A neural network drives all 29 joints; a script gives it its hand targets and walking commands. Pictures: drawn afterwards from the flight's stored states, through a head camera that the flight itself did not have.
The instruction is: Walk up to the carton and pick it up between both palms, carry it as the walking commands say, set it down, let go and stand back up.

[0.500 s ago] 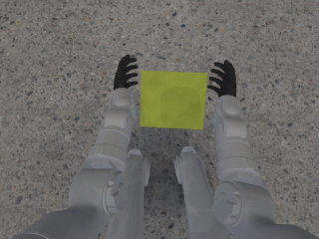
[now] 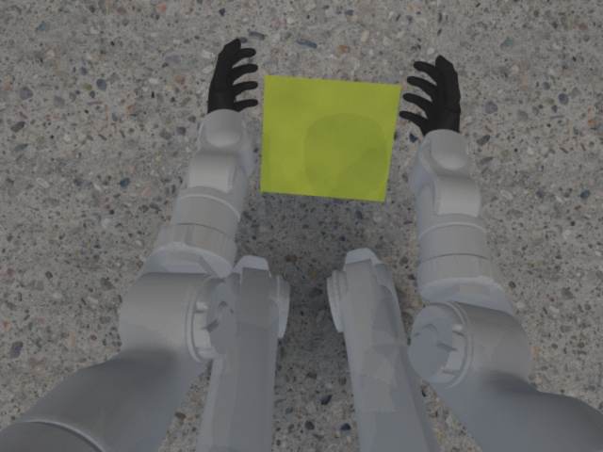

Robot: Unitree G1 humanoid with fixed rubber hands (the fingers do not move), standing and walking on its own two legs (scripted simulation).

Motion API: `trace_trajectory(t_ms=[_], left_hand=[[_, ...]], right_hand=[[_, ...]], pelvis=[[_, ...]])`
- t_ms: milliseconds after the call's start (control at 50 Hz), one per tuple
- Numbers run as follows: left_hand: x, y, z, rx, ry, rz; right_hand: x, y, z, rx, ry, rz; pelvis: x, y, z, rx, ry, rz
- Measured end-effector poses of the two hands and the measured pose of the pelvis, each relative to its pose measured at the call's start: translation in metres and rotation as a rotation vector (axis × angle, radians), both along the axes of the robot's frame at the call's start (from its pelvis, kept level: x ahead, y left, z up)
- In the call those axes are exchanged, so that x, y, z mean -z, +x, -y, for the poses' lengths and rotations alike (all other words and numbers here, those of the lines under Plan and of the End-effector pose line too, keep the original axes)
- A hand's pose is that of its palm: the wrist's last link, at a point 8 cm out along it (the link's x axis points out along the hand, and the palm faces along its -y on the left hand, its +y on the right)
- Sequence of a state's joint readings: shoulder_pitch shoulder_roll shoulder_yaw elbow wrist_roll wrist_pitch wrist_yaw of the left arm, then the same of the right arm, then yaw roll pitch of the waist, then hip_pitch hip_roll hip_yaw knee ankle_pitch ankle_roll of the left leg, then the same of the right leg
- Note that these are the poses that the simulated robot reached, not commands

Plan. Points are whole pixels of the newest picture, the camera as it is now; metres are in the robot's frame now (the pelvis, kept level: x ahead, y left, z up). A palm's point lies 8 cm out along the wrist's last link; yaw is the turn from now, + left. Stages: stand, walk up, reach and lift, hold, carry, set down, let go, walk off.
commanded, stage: set down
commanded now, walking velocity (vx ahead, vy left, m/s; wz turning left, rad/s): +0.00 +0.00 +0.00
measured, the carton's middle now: (326, 137) +0.48 -0.04 -0.24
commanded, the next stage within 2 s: none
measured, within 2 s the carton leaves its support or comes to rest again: rests again in 1.84 s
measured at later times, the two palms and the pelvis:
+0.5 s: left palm (239, 115) +0.51 +0.08 -0.20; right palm (420, 132) +0.48 -0.18 -0.20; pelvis +0.00 +0.00 -0.05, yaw +0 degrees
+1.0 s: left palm (242, 116) +0.53 +0.09 -0.26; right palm (411, 133) +0.49 -0.18 -0.25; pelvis +0.01 +0.00 -0.07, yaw +0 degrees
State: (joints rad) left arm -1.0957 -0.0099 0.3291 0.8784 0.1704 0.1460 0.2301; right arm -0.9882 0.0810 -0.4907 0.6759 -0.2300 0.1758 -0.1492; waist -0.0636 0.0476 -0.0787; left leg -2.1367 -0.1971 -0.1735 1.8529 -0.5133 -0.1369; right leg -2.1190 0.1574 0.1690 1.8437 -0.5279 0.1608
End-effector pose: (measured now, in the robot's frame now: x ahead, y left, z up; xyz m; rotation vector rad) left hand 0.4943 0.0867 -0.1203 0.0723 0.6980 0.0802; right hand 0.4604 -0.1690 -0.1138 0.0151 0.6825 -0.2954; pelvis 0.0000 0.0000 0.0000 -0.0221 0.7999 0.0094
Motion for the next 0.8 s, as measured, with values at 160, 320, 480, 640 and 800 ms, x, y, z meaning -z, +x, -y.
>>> trace_trajectory(t_ms=[160,320,480,640,800], left_hand=[[0.026,0.006,0.001,0.009,-0.001,-0.009],[0.052,0.012,0.002,0.018,-0.003,-0.02],[0.079,0.018,0.003,0.029,-0.005,-0.035],[0.103,0.021,0.004,0.049,-0.003,-0.07],[0.118,0.028,0.002,0.071,-0.006,-0.091]], right_hand=[[0.027,0.005,0.002,-0.006,0.003,-0.009],[0.054,0.011,0.004,-0.015,0.004,-0.02],[0.08,0.016,0.007,-0.027,0.005,-0.034],[0.104,0.018,0.009,-0.037,0.018,-0.068],[0.118,0.025,0.01,-0.056,0.023,-0.089]], pelvis=[[0.017,-0.002,0.0,0.001,0.0,-0.005],[0.034,-0.003,0.0,0.003,0.0,-0.006],[0.05,-0.003,0.0,0.004,0.0,-0.004],[0.06,0.0,-0.001,0.007,0.005,0.031],[0.066,0.006,0.0,0.01,0.004,0.047]])
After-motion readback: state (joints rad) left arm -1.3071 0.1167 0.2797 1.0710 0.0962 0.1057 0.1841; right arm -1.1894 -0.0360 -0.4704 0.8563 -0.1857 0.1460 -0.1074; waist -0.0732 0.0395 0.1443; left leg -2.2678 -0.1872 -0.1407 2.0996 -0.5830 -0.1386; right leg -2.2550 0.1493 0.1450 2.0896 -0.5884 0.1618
